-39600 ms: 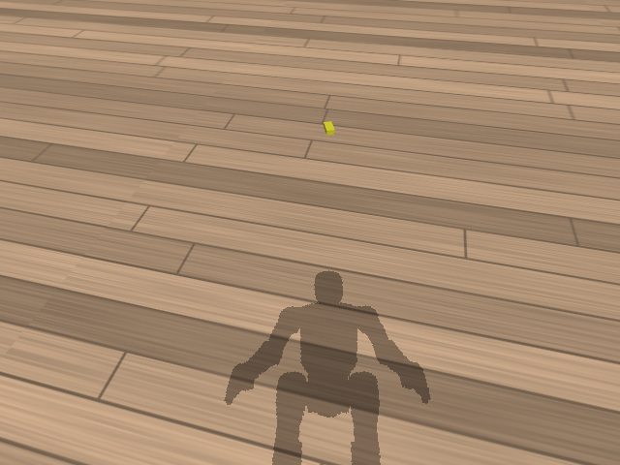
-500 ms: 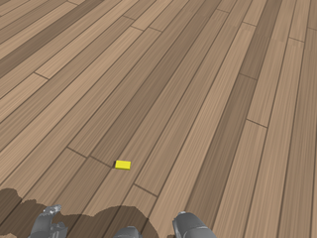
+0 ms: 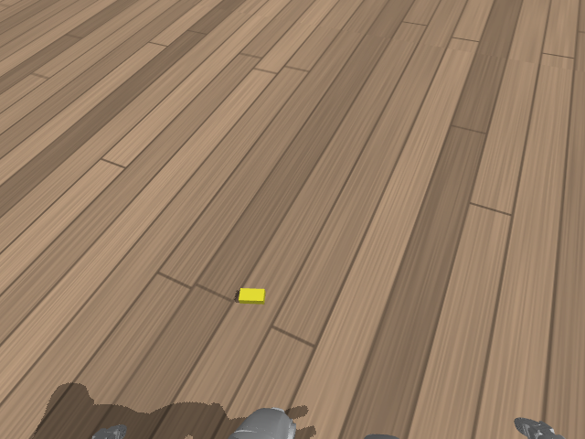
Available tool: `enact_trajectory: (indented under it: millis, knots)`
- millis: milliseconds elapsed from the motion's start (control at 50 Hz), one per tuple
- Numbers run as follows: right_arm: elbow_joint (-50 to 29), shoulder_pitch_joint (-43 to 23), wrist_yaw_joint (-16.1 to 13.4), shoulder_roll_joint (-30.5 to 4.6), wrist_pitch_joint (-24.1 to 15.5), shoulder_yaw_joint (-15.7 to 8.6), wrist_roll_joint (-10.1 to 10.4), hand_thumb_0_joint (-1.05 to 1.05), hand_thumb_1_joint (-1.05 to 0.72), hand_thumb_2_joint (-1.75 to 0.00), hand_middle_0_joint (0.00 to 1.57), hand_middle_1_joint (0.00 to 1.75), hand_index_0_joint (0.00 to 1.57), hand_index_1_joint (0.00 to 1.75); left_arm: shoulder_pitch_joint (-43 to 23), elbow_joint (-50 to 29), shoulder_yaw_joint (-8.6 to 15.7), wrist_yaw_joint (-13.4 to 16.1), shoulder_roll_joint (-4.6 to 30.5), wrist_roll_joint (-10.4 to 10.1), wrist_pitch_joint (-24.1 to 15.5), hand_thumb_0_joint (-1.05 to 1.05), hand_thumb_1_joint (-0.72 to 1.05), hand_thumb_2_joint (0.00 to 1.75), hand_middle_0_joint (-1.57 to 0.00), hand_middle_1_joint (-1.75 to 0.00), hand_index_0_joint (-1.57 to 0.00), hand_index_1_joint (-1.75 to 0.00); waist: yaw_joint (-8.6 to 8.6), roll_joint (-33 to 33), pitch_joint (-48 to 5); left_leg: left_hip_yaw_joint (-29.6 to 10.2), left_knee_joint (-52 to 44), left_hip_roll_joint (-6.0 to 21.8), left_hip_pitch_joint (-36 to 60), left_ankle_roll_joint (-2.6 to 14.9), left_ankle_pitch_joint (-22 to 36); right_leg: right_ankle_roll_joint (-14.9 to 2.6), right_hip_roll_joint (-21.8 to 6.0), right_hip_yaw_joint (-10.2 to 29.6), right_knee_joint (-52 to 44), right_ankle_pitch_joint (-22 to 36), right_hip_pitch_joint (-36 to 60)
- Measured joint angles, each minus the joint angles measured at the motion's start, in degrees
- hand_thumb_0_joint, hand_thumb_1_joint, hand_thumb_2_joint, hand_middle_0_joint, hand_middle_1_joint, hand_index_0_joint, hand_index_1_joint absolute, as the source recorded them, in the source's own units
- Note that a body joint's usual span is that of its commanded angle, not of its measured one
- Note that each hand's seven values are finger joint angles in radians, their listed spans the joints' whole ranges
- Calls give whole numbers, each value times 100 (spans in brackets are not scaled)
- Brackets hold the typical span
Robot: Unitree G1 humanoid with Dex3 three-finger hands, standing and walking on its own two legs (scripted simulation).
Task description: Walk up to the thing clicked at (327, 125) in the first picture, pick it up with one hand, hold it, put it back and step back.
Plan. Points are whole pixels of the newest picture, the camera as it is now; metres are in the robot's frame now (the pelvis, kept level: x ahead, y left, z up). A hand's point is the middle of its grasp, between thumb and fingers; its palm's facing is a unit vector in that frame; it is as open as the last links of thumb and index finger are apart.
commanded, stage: step back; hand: left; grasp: from above
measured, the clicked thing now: (252, 296) +0.63 +0.23 -0.75
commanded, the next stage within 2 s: none
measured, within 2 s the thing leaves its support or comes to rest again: neither
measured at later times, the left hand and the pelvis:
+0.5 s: hand out of the picture -0.06 +0.27 -0.16, palm faces -0.02 -0.92 -0.39, open 7.4 cm; pelvis -0.15 -0.01 -0.01, yaw -2 degrees
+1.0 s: hand out of the picture -0.19 +0.26 -0.15, palm faces +0.05 -0.92 -0.38, open 7.4 cm; pelvis -0.32 -0.01 +0.00, yaw +2 degrees
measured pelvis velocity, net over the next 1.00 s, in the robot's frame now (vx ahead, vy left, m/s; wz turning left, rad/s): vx -0.32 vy -0.01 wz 0.04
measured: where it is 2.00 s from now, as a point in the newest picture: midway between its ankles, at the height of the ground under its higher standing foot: outside the picture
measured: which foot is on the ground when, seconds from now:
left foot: up 0.00-0.12, down 0.14-0.54, up 0.56-0.82, down 0.84-1.00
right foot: down 0.00-0.16, up 0.18-0.50, down 0.52-0.86, up 0.88-1.00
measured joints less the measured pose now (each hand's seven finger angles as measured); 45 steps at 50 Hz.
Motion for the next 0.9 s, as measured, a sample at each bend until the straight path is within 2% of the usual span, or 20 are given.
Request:
enact_trajectory:
  millis: [80,120,160,180,220,280,340,420,460,520,540,560,600,640,680,720,780,840,860,900]
  knots:
    - [41,133,-6,-28,9,0,-35,0,-91,-90,20,30,20,30,-187,-309,-28,53,63,0,-55,1,90,90,-20,-30,-21,-30,-22,-49,80,220,-1216,283,643,-22,-121,63,-100,-151,113,118,-252]
    - [49,169,9,-6,-35,-10,-64,0,-91,-90,20,30,20,30,-282,-423,-50,48,132,-40,-42,0,90,90,-20,-30,-21,-30,-66,-106,121,398,-2269,442,1046,44,324,121,-166,-233,331,98,-429]
    - [91,125,21,114,-90,-36,-132,0,-91,-90,20,30,20,30,-407,-453,-43,36,239,-88,12,0,90,90,-20,-30,-21,-30,-37,-359,251,563,-2703,348,1216,131,751,127,-305,-111,637,74,-606]
    - [83,102,56,166,-93,-11,-145,0,-91,-90,20,30,20,30,-434,-421,-23,44,260,-115,47,0,90,90,-20,-30,-21,-30,-11,-426,284,614,-2647,343,1175,165,751,81,-205,83,878,-356,-702]
    - [40,92,110,235,-127,43,-163,0,-91,-90,20,30,20,30,-450,-298,9,74,263,-122,127,0,90,90,-20,-30,-21,-30,-110,-355,251,521,-2613,473,1056,202,815,20,261,442,1840,-1216,-934]
    - [-8,66,86,338,-140,115,-181,0,-90,-90,20,30,20,30,-383,-219,48,86,307,-179,152,0,90,90,-20,-30,-20,-30,-122,-371,154,505,-2880,614,986,184,1097,-37,684,741,3086,-1347,-1148]
    - [-101,-34,47,355,-139,115,-182,0,-90,-90,20,30,20,30,-234,-208,78,59,318,-162,108,0,90,90,-20,-30,-20,-30,-92,-341,121,549,-3017,739,872,193,1313,106,718,723,3395,-1303,-1017]
    - [-309,-212,24,319,-160,95,-185,0,-90,-90,20,30,20,30,-61,-152,93,22,339,-139,105,0,90,90,-20,-30,-20,-30,-52,-300,157,663,-2972,886,627,170,1502,238,503,587,2622,-1319,-543]
    - [-399,-294,35,269,-148,88,-192,0,-90,-90,20,30,20,30,-15,-98,93,-3,340,-134,93,0,90,90,-20,-30,-20,-30,-38,-270,180,710,-2887,945,462,109,1581,219,351,438,1900,-1225,-240]
    - [-470,-356,62,143,-71,72,-148,0,-90,-90,20,30,20,30,97,-12,85,-52,316,-102,6,0,90,90,-20,-30,-20,-30,19,-183,101,769,-2593,1033,118,-27,1623,99,179,186,351,-658,337]
    - [-449,-394,58,62,-37,46,-121,0,-90,-90,20,30,20,30,102,52,89,-54,232,-60,-23,0,90,90,-20,-30,-20,-30,-10,9,126,668,-2445,1132,7,-20,1615,93,285,94,251,-647,367]
    - [-413,-393,33,21,3,6,-93,0,-90,-90,20,30,20,30,131,77,72,-79,166,-36,-24,0,90,90,-20,-30,-20,-30,-61,125,129,465,-2242,1053,-104,10,1218,82,321,10,329,-621,310]
    - [-309,-300,-26,23,74,-43,-66,0,-90,-90,20,30,20,30,237,56,15,-113,113,-7,-13,0,90,90,-20,-30,-20,-30,28,50,42,176,-1332,596,-338,27,292,39,187,86,485,-554,130]
    - [-229,-174,-34,-18,82,-52,-29,0,-91,-90,20,30,20,30,301,56,-22,-86,42,8,-3,0,90,90,-20,-30,-21,-30,73,27,-19,-24,-438,218,-451,49,115,41,72,137,392,-386,70]
    - [-189,-30,-39,-44,50,-49,-21,0,-91,-90,20,30,20,30,296,28,-27,-54,16,32,24,1,90,90,-20,-30,-21,-30,54,26,-64,-53,42,47,-406,23,94,50,-7,119,300,-233,-13]
    - [-153,106,-39,-44,35,-38,-32,0,-91,-90,20,30,20,30,221,-58,-25,-12,37,50,30,1,90,90,-21,-30,-21,-30,26,16,-61,13,33,49,-172,-12,8,63,-60,63,262,-110,-115]
    - [-95,254,-20,3,42,-22,-73,0,-91,-90,20,30,20,30,28,-254,-22,55,123,54,3,1,89,90,-21,-30,-21,-30,-29,-33,0,232,-859,253,395,-14,-116,101,-139,-76,319,24,-320]
    - [-30,342,15,69,-24,-20,-114,0,-91,-90,20,30,20,30,-220,-430,-33,67,249,-18,20,1,89,90,-20,-30,-21,-30,-108,-133,80,487,-2478,464,1086,72,593,169,-254,-221,649,29,-628]
    - [34,295,12,161,-43,-28,-146,0,-91,-90,20,30,20,30,-334,-443,-19,69,318,-40,43,1,90,90,-20,-30,-21,-30,-70,-330,195,584,-2592,351,1137,103,749,168,-370,-126,797,28,-710]
    - [62,244,81,242,-33,31,-169,0,-91,-90,20,30,20,30,-443,-390,3,89,333,-85,98,0,90,90,-20,-30,-21,-30,-34,-408,267,643,-2488,374,1029,153,784,81,-135,147,1303,-688,-888]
